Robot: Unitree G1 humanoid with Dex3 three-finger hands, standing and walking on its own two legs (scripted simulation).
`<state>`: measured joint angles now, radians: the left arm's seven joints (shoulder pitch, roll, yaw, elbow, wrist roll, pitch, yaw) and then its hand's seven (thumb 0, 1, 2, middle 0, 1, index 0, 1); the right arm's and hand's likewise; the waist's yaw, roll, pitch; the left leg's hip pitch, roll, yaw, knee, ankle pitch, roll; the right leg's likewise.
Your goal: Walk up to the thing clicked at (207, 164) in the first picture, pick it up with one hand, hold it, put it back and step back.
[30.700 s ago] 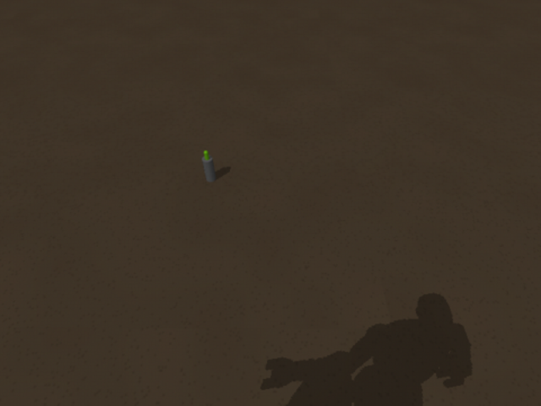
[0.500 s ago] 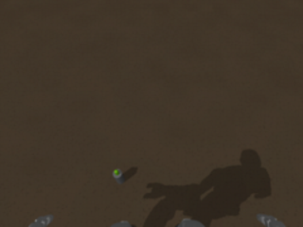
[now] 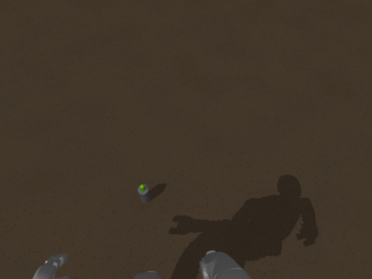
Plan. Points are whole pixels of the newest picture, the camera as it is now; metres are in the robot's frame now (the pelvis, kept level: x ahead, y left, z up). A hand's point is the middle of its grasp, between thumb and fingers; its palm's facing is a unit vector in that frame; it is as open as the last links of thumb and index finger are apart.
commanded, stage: step back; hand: left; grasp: from the side
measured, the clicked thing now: (144, 192) +0.52 +0.18 -0.67
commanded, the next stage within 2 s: none
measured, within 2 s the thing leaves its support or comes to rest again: neither
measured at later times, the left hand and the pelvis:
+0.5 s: hand out of the picture +0.02 +0.28 -0.15, palm faces -0.01 -0.92 -0.39, open 7.4 cm; pelvis -0.12 +0.02 -0.01, yaw -1 degrees
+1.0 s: hand out of the picture -0.19 +0.24 -0.14, palm faces -0.09 -0.91 -0.41, open 7.4 cm; pelvis -0.28 -0.02 +0.00, yaw -5 degrees
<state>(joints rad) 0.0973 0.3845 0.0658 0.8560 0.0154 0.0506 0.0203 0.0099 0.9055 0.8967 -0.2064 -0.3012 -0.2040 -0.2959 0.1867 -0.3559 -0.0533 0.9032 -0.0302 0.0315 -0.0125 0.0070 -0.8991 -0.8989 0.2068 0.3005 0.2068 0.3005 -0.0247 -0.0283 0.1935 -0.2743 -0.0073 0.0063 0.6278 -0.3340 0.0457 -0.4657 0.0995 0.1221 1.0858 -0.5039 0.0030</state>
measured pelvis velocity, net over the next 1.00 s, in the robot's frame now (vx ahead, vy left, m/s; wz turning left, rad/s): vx -0.28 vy -0.02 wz -0.09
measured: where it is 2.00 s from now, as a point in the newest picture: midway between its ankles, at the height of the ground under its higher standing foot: outside the picture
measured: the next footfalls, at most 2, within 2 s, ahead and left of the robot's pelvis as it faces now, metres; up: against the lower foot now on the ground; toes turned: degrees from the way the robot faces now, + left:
right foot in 0.12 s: +0.02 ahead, -0.12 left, +0.00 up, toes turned +1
left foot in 0.44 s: -0.07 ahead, +0.13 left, +0.00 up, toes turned -3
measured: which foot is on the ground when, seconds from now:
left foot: down 0.00-0.14, up 0.16-0.42, down 0.44-0.86, up 0.88-1.00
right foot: up 0.00-0.10, down 0.12-0.46, up 0.48-0.80, down 0.82-1.00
